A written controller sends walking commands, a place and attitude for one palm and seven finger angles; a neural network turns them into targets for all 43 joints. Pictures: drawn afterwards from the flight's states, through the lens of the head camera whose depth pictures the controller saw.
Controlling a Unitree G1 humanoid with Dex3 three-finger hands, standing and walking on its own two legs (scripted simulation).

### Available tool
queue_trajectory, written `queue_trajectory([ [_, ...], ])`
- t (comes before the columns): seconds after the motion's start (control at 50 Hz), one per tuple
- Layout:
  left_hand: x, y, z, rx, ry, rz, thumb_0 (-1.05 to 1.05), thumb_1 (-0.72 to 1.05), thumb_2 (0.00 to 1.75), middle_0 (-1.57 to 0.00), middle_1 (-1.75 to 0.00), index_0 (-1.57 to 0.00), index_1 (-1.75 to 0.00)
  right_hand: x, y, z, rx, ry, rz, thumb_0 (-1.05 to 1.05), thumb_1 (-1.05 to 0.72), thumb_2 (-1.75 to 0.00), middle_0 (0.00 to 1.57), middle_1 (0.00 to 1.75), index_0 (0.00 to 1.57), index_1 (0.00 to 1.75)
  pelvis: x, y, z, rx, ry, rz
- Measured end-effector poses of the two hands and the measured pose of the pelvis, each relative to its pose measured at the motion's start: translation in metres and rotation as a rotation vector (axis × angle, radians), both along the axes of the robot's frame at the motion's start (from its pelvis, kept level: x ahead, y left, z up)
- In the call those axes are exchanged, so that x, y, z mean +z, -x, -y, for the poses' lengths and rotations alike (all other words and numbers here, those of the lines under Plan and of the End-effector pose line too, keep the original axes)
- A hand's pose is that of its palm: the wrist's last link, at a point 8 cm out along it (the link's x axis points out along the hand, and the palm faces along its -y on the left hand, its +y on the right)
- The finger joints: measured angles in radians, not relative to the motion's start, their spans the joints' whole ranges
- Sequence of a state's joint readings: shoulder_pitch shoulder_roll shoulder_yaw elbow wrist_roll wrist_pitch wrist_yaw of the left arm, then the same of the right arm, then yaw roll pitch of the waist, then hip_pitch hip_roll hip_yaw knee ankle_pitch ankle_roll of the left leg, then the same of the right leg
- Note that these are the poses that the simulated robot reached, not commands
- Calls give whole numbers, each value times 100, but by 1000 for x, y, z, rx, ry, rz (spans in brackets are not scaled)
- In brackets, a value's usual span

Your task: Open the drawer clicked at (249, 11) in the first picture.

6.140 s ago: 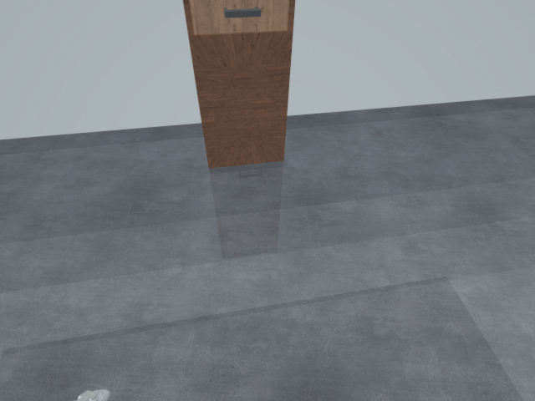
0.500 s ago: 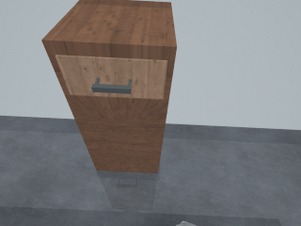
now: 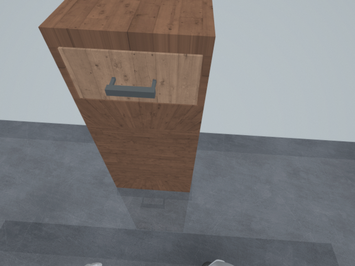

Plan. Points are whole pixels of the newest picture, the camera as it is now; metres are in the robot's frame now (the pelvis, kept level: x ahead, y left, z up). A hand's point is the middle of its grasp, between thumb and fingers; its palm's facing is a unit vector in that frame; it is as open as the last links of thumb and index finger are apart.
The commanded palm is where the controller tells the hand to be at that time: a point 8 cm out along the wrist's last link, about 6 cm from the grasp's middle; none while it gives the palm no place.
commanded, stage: come to a stop and stand still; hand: left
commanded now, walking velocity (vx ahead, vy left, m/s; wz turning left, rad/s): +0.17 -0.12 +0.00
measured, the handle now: (132, 86) +0.57 +0.17 +0.06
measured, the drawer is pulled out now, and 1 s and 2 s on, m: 0.00 0.00 0.00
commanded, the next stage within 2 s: look again from close up in 0.76 s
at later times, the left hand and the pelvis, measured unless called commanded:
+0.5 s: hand out of the picture +0.00 +0.13 -0.15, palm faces +0.01 -0.98 -0.20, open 7.3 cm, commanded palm none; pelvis +0.01 -0.03 +0.02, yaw -1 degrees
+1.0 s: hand out of the picture +0.01 +0.14 -0.16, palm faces +0.03 -0.97 -0.23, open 7.4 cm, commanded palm none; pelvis +0.01 -0.03 +0.01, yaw +0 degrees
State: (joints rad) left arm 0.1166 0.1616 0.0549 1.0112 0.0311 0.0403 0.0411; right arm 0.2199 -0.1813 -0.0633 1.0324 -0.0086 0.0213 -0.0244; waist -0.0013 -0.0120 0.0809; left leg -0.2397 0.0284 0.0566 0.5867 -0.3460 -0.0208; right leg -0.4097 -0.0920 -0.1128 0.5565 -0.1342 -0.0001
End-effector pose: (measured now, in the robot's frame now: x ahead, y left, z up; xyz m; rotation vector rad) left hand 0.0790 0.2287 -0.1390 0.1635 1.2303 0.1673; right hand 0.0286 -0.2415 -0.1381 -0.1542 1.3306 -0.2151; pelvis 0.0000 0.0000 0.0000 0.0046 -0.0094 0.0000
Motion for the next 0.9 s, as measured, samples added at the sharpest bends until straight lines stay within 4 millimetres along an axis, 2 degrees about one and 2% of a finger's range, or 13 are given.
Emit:
queue_trajectory([
  [0.06,0,23,-15,18,5,-44,0,91,90,-20,-30,-20,-30,10,3,-10,12,8,30,0,-91,-89,20,30,20,30,5,4,-7,-12,-6,12],
  [0.14,10,52,-24,44,7,-94,0,91,90,-20,-30,-20,-30,18,7,-24,34,-14,23,1,-91,-89,20,30,20,30,16,1,-10,-3,5,-1],
  [0.22,13,80,-22,45,4,-166,0,91,90,-19,-30,-19,-30,18,12,-24,23,-23,10,1,-93,-89,20,30,20,30,19,-2,-6,-18,-7,-15],
  [0.28,14,91,-11,29,1,-229,1,91,90,-19,-30,-19,-30,14,19,-18,2,-36,-5,1,-93,-89,20,30,20,30,18,-3,2,-26,-19,-20],
  [0.42,18,88,31,13,5,-231,1,91,90,-19,-30,-19,-30,-4,42,1,-31,-86,-100,1,-92,-89,20,30,20,30,14,-7,25,-21,-9,-15],
  [0.48,16,82,47,13,18,-210,1,91,90,-20,-30,-20,-30,-4,45,6,-25,-92,-127,1,-91,-89,20,30,20,30,15,-10,32,-15,-6,-13],
  [0.54,13,82,55,16,21,-218,2,93,90,-20,-30,-20,-30,-3,44,9,-24,-90,-132,1,-91,-89,20,30,20,30,15,-12,39,-15,-7,-8],
  [0.7,10,81,65,34,32,-209,2,93,90,-20,-30,-20,-30,0,35,15,-8,-82,-123,1,-91,-89,20,30,20,30,15,-13,48,-11,-2,3],
  [0.9,12,81,60,15,22,-194,1,92,90,-20,-30,-20,-30,0,28,17,7,-76,-99,1,-92,-89,20,30,20,30,15,-11,46,-8,3,0],
])
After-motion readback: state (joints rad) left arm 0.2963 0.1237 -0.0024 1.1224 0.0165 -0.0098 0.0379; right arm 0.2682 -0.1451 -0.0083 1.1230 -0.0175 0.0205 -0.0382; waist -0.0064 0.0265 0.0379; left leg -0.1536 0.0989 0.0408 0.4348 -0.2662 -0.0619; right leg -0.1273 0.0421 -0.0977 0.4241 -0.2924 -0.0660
